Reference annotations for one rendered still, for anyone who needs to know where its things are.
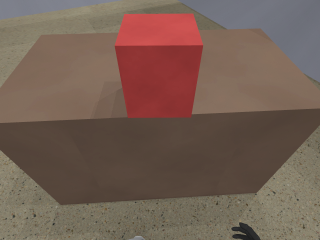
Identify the carton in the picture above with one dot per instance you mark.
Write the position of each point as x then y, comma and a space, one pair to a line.
159, 58

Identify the robot right hand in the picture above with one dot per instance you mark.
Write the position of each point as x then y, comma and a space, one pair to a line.
244, 228

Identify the pedestal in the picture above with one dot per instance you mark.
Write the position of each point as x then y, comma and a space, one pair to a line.
64, 122

